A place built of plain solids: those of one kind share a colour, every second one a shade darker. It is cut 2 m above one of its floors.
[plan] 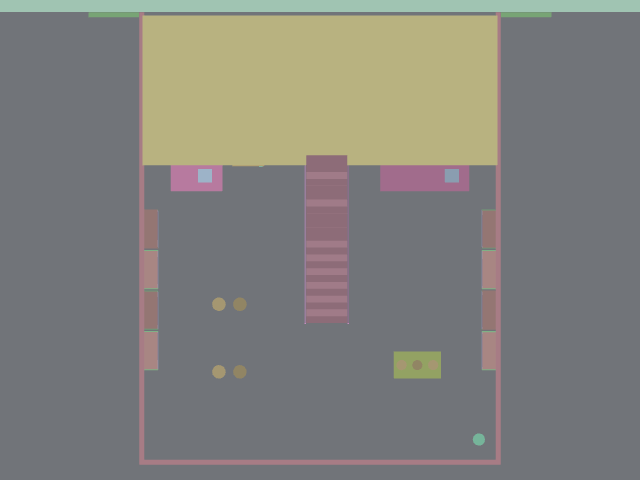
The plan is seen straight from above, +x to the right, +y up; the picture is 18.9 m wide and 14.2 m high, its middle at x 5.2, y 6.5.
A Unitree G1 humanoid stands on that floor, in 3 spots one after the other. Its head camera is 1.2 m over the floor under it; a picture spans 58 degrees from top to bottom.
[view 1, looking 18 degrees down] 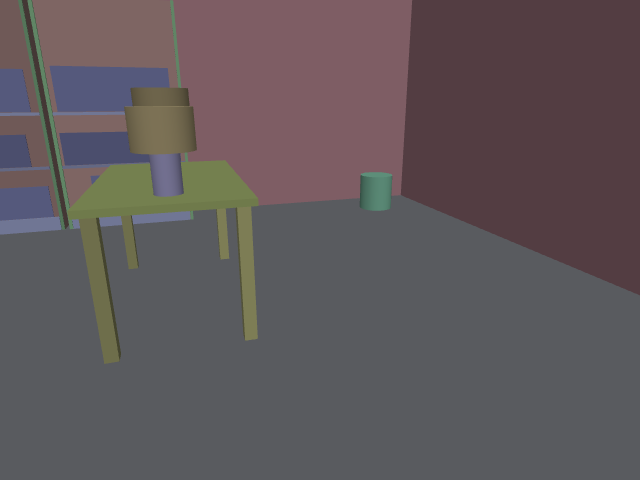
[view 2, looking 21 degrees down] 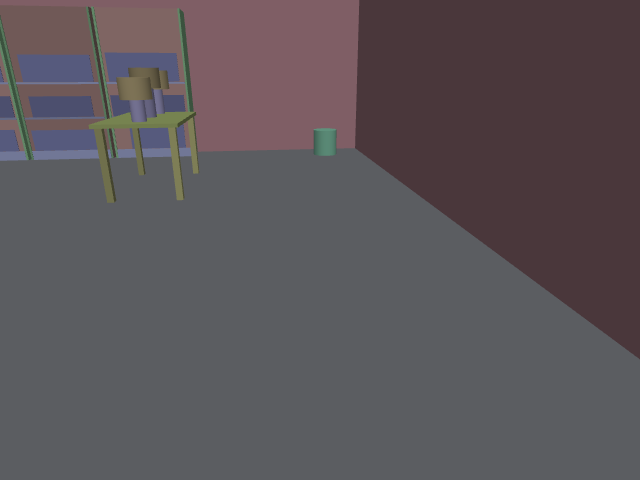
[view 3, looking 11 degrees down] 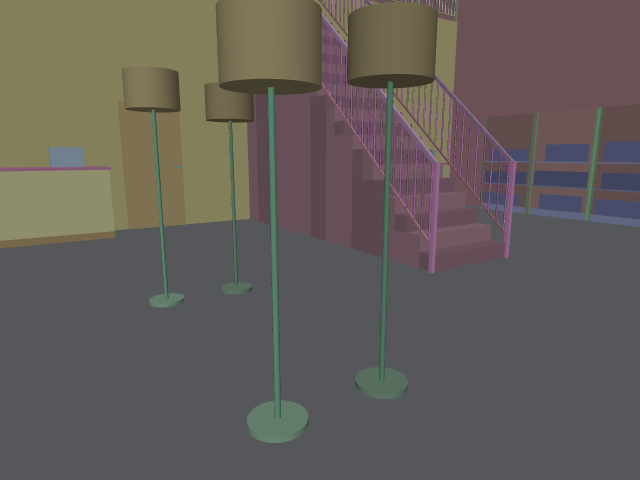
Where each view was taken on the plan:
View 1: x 5.40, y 2.74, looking -18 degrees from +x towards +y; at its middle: ground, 3.88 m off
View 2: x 3.00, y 1.65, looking -8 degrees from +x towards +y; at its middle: ground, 3.35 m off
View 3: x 1.40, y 1.00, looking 57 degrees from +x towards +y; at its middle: ground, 6.29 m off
